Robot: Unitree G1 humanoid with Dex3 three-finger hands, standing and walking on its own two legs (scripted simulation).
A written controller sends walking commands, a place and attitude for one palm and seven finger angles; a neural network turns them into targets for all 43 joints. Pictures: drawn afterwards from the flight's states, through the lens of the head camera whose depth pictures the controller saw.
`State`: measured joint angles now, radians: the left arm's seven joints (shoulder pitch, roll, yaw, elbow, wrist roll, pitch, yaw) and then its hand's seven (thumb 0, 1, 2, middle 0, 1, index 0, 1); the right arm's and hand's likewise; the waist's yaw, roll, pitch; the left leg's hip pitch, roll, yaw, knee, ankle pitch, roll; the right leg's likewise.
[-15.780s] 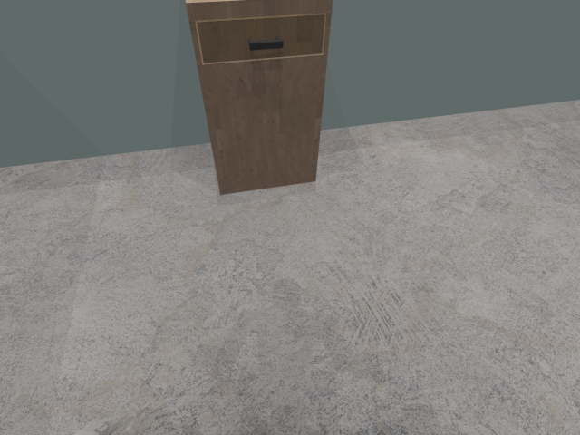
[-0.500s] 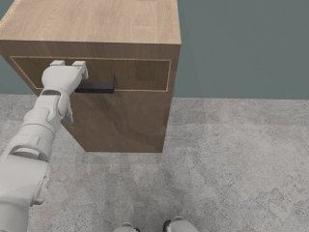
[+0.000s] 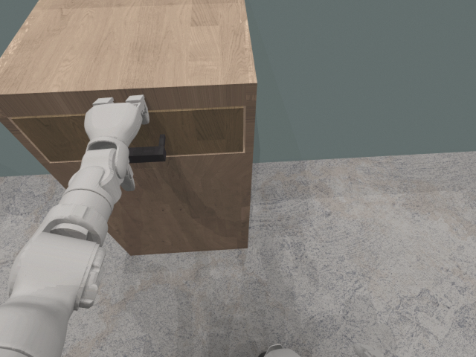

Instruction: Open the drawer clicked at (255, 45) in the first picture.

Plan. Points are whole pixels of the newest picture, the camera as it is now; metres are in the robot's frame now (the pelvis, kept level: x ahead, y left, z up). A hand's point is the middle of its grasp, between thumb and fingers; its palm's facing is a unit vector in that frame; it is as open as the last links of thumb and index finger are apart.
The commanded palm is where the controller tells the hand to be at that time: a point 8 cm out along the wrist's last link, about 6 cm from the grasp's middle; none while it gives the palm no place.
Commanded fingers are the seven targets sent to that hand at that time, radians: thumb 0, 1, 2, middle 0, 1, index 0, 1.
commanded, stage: move the hooked fingers above the handle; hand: left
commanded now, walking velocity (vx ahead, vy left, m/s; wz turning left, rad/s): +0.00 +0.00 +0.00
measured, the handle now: (137, 147) +0.54 +0.18 -0.01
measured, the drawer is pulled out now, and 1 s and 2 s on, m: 0.00 0.00 0.00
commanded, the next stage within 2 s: lower the fingers behind the handle in 1.02 s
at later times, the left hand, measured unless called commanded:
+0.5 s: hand (123, 151) +0.50 +0.19 +0.03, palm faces +0.03 -0.05 -1.00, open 13.5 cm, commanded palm +0.49 +0.21 +0.11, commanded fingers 0.00 -0.50 0.30 -0.30 -1.20 -0.30 -1.20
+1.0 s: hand (119, 147) +0.49 +0.19 +0.04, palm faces -0.02 -0.01 -1.00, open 13.6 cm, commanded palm +0.49 +0.21 +0.11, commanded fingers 0.00 -0.50 0.30 -0.30 -1.20 -0.30 -1.20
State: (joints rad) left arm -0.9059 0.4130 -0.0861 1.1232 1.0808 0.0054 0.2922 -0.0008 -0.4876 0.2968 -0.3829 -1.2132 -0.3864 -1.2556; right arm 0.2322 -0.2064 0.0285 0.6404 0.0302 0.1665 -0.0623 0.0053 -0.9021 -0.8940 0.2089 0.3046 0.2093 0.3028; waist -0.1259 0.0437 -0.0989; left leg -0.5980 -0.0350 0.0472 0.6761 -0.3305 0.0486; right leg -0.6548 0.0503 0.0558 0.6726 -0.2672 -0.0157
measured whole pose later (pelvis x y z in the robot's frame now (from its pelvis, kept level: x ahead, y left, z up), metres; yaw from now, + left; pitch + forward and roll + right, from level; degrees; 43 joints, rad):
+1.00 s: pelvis +0.01 -0.01 +0.00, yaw +2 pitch +16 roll +0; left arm -0.86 0.46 -0.09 1.06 1.11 -0.12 0.31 0.00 -0.49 0.30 -0.41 -1.21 -0.37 -1.21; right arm 0.34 -0.28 -0.05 0.69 0.00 0.11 -0.04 0.01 -0.90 -0.89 0.21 0.30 0.21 0.30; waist -0.12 0.03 -0.11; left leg -0.64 -0.03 0.01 0.71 -0.35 0.04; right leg -0.68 0.05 0.02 0.69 -0.29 -0.03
